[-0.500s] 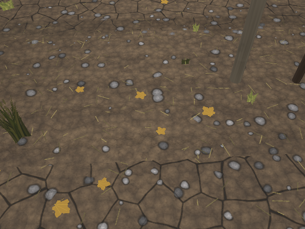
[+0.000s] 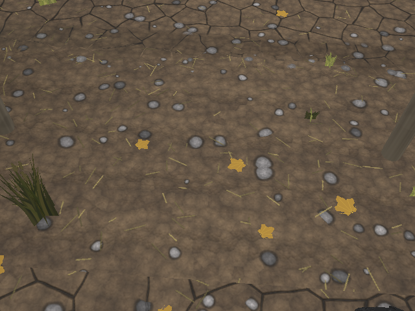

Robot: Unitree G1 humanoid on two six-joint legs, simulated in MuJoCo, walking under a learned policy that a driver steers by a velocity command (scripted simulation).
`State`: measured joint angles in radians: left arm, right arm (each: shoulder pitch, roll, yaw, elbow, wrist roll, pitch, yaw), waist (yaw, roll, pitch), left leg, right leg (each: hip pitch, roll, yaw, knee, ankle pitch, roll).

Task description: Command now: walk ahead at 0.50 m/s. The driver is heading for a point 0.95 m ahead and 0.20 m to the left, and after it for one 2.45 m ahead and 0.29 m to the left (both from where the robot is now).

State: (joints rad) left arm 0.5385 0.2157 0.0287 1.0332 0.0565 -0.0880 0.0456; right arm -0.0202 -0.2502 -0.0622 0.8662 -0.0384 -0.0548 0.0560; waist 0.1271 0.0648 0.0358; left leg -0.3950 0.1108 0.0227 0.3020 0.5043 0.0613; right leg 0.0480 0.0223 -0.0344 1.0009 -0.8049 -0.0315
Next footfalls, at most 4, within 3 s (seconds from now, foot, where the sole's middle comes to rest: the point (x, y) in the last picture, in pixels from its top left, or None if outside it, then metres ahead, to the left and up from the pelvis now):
0.48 right None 0.41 -0.06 -0.83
1.02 left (199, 247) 0.70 0.13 -0.83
1.60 right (252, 186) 1.00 -0.04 -0.83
2.08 left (199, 201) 0.90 0.16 -0.83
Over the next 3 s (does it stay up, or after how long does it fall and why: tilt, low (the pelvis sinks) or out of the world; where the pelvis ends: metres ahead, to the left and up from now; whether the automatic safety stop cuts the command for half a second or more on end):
stays up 0.87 0.03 -0.04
